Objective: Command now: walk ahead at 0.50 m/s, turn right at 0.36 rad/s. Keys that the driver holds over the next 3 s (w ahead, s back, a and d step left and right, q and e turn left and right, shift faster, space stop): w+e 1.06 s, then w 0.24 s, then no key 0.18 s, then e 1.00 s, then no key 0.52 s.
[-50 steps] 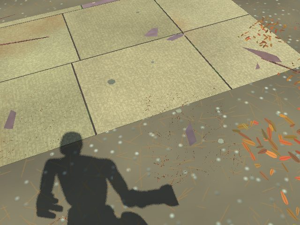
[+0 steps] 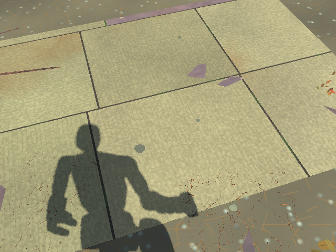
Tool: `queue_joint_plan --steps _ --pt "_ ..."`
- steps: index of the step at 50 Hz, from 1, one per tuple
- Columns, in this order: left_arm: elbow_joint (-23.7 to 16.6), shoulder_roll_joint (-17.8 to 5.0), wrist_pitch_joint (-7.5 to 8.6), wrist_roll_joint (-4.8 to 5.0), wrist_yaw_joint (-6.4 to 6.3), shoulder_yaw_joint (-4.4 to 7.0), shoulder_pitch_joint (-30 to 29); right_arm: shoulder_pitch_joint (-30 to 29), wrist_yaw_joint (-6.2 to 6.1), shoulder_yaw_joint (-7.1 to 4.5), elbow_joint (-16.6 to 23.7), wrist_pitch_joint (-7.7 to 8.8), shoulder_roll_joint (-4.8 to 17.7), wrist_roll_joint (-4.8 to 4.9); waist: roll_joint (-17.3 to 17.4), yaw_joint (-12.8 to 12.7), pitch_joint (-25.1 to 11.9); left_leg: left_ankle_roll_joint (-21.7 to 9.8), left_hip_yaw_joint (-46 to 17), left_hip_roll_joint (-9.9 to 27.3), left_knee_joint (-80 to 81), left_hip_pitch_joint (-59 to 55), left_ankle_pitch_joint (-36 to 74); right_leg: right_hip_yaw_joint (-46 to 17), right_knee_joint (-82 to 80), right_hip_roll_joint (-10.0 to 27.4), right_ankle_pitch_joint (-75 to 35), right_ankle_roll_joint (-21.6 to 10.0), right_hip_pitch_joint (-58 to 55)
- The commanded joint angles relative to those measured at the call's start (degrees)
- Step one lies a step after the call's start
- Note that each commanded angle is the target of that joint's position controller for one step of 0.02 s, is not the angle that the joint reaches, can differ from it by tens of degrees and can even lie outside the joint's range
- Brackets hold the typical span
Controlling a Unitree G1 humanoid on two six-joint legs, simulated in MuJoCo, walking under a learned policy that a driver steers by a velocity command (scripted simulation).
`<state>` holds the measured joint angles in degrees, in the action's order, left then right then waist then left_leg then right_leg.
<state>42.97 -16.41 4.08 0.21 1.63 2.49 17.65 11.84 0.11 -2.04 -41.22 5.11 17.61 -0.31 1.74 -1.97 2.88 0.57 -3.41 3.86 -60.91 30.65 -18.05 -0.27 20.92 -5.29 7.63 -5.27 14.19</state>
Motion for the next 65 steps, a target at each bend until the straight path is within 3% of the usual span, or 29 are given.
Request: queue_joint_plan --steps 1,4,8,11,13,14,15,16,17,19,21,24,30,35,37,39,40,41,42,43,44,45,47,49,55,59,63,64,65 --pt "-4.3 -9.1 1.13 0.47 -1.02 2.48 -2.4 0.8 -0.50 -0.79 3.9 -0.11 3.5 -0.61 -4.8 2.2 -2.3 2.5 -0.5 1.6 8.1 3.2 5.7 -15.8 -11.9 14.9 -8.0 -11.4 -1.1" --pt "-3.5 -10.3 0.45 0.86 -1.88 3.01 -0.1 -6.3 -0.15 -0.29 5.4 0.40 2.4 -0.34 -5.0 -0.2 -1.0 3.5 -0.3 -0.4 21.4 0.1 17.9 -12.7 -11.1 12.0 -5.1 -8.5 1.1" --pt "-2.3 -11.0 -0.59 1.54 -2.38 3.40 4.0 -12.4 0.70 -0.60 6.9 1.31 3.3 0.70 -5.8 -2.4 -1.4 3.5 -1.1 -2.9 29.9 -4.1 22.5 -15.7 -7.6 13.0 -1.2 -6.9 -1.0" --pt "-2.4 -10.7 -1.30 1.42 -2.67 3.56 4.0 -11.6 1.04 -1.72 7.0 1.92 5.7 1.03 -7.6 -0.7 -2.1 1.7 -2.2 -3.1 33.3 -7.5 17.2 -20.6 -2.6 14.7 0.9 -5.2 -4.9" --pt "-2.9 -8.6 -1.73 1.07 -2.60 2.98 3.1 -4.2 0.68 -2.98 5.1 2.32 7.4 0.90 -7.9 3.4 -5.1 -1.0 -0.8 -2.6 36.8 -18.4 14.2 -20.3 4.9 11.9 -0.6 -2.8 -3.2" --pt "-3.8 -5.1 -1.58 0.42 -2.31 1.67 2.9 3.4 0.20 -3.91 4.4 2.53 10.0 -0.02 -3.9 6.9 -11.9 -4.5 -7.4 4.8 36.1 -30.9 10.9 -16.7 18.4 8.4 3.4 -0.7 1.8" --pt "-5.7 -0.7 -1.00 1.14 -2.28 0.29 9.1 9.0 -0.02 -5.28 3.0 1.60 15.0 -0.71 11.8 5.4 -19.8 -12.7 -29.5 17.9 39.1 -49.8 0.1 -8.0 37.3 0.3 21.7 3.2 20.3" --pt "-5.8 -5.0 -0.80 2.21 -2.42 0.88 9.9 9.9 0.53 -4.72 2.3 1.14 11.8 0.14 14.6 5.6 -18.7 -14.6 -41.1 20.8 43.4 -49.6 -12.2 -8.5 47.7 3.5 26.4 4.0 29.6" --pt "-5.6 -9.1 -1.09 2.36 -2.51 2.12 5.4 7.3 0.45 -3.64 2.9 1.03 7.7 0.36 8.3 6.6 -11.7 -12.4 -33.8 18.3 44.5 -43.6 -13.0 -9.1 51.5 5.9 21.2 4.3 31.9" --pt "-6.7 -8.9 -1.62 1.20 -2.43 2.49 0.2 2.4 0.41 -2.55 2.8 0.71 4.4 -0.05 3.7 5.1 -4.6 -10.5 -19.8 13.5 46.1 -32.8 0.9 -7.3 49.4 9.1 13.6 5.1 29.8" --pt "-7.4 -6.9 -2.29 1.50 -1.76 2.48 -0.3 0.7 0.18 -2.34 2.0 0.93 3.5 -0.42 5.8 3.3 -2.5 -9.9 -12.2 10.9 48.9 -26.9 7.8 -6.5 46.5 11.3 10.3 5.5 25.9" --pt "-9.0 -4.4 -3.04 1.28 -1.38 1.89 -2.5 1.1 0.05 -3.10 0.5 1.55 5.1 0.01 4.0 3.0 -1.2 -11.4 -5.8 11.1 51.7 -25.1 14.6 -5.4 42.0 11.9 7.3 6.5 26.6" --pt "-11.6 -2.7 -2.28 1.10 0.25 0.94 -10.9 2.3 -0.30 -3.85 -1.9 0.88 8.3 0.33 1.6 5.5 0.4 -10.2 5.7 10.1 52.3 -27.4 21.8 -2.0 24.4 11.4 -7.2 5.9 24.8" --pt "-14.7 -3.5 -2.30 1.25 1.76 1.15 -17.1 5.5 -0.33 -4.62 -4.0 -0.55 10.8 1.70 1.6 6.3 2.1 -8.1 10.2 12.2 49.1 -33.8 28.7 1.9 16.2 9.5 -3.6 2.6 22.8" --pt "-14.9 -5.6 -2.69 0.83 1.83 2.23 -14.4 5.3 -0.65 -5.20 -4.0 -1.26 12.7 2.18 3.4 3.6 -1.0 -6.9 12.6 12.1 41.4 -35.6 47.4 5.0 15.3 6.0 2.2 0.2 16.1" --pt "-11.1 -10.4 -3.39 0.94 0.93 5.22 0.8 4.7 -1.04 -4.94 -3.5 -1.83 12.3 2.44 1.9 -5.1 -9.4 -4.3 15.6 9.3 20.4 -28.7 53.9 6.2 11.1 1.3 -0.1 -3.7 -6.1" --pt "-9.4 -15.1 -4.11 1.50 -0.38 6.73 8.5 6.7 -1.00 -3.34 -2.3 -1.51 8.0 0.15 -7.5 -6.7 -14.6 -1.7 15.6 6.1 1.8 -12.6 25.2 -8.4 10.8 10.6 -1.9 -7.5 -23.6" --pt "-11.1 -19.8 -3.15 1.44 -0.19 6.61 5.2 10.6 -0.21 -1.22 1.3 0.09 2.2 -1.09 -18.4 0.0 -21.8 1.0 6.2 -5.7 -15.1 8.8 -17.5 -43.0 1.8 23.4 12.7 -18.4 -37.0" --pt "-11.7 -14.1 -2.17 1.25 0.31 5.23 6.2 3.2 0.46 -2.43 1.6 1.65 8.4 1.18 -10.1 -5.1 -22.4 0.2 -2.6 -3.6 -18.8 14.4 -14.9 -45.2 -4.0 23.9 17.4 -16.8 -36.2" --pt "-11.0 -11.9 -1.33 0.82 0.38 4.43 4.1 -0.6 0.73 -2.68 3.2 2.50 9.4 2.68 -8.5 -4.3 -13.6 -0.9 -1.6 -1.5 -16.4 17.5 -8.9 -37.2 -4.7 22.3 13.3 -14.5 -29.4" --pt "-11.1 -10.7 -0.94 0.87 0.30 4.03 0.9 -0.7 0.28 -2.37 2.7 2.86 8.5 1.78 -3.3 -1.7 -9.3 -1.0 -1.5 0.9 -11.6 14.6 -4.2 -30.7 -4.5 19.6 6.5 -12.7 -21.2" --pt "-11.6 -9.5 -0.87 0.52 0.14 3.65 -2.4 -0.2 -0.09 -2.60 2.2 2.78 8.5 0.40 -2.6 0.6 -6.9 -0.5 -1.6 2.3 -7.0 10.7 -1.4 -26.0 -4.8 17.5 -0.4 -11.6 -14.4" --pt "-12.2 -8.5 -0.65 -0.29 -0.34 3.18 -4.9 1.4 -0.01 -2.77 1.7 1.62 8.1 -0.25 -4.5 3.0 -6.2 0.8 -1.6 3.1 -3.4 5.4 1.4 -22.4 -7.0 15.6 -7.9 -11.7 -7.6" --pt "-11.1 -8.9 -0.34 0.12 -0.96 3.26 -4.1 0.9 -0.11 -2.39 1.7 0.65 6.5 -0.75 -4.1 3.3 -5.2 2.6 -0.4 2.4 0.8 4.3 3.7 -18.9 -7.9 14.4 -12.8 -12.2 -3.6" --pt "-7.6 -10.1 -0.92 0.78 -2.52 3.57 0.7 -11.3 0.77 -0.77 4.4 0.90 3.0 -0.18 -5.8 -1.3 -2.2 4.0 0.7 -1.6 25.0 -0.2 24.0 -13.7 -7.6 10.3 -5.4 -7.6 0.2" --pt "-4.5 -9.4 -0.98 1.08 -2.42 3.32 4.5 -14.8 1.83 -1.15 5.6 1.76 4.6 0.47 -6.6 -2.9 -1.1 1.8 -0.4 -2.0 31.0 -0.9 24.2 -17.5 -4.5 13.8 -3.1 -6.9 -5.8" --pt "-3.2 -9.3 -1.83 0.80 -2.43 3.37 3.8 -8.6 1.72 -2.49 4.6 2.31 6.8 0.31 -8.8 1.0 -2.3 -2.6 2.0 -3.6 35.1 -8.3 15.2 -19.4 3.1 14.8 -16.1 -4.9 -11.2" --pt "-3.4 -7.6 -1.90 0.48 -2.31 2.69 3.6 -2.2 1.39 -3.44 3.2 2.53 8.7 -0.11 -7.5 4.1 -7.4 -4.9 1.2 -2.0 35.0 -18.6 16.7 -16.9 11.8 11.6 -20.8 -3.3 -9.5" --pt "-4.5 -5.2 -1.76 -0.44 -2.41 1.63 5.5 6.4 1.19 -4.33 2.5 2.59 12.1 -0.84 -0.7 6.5 -16.7 -9.8 -10.1 7.6 32.2 -35.8 17.8 -13.1 28.2 7.0 -10.6 -0.7 0.5"
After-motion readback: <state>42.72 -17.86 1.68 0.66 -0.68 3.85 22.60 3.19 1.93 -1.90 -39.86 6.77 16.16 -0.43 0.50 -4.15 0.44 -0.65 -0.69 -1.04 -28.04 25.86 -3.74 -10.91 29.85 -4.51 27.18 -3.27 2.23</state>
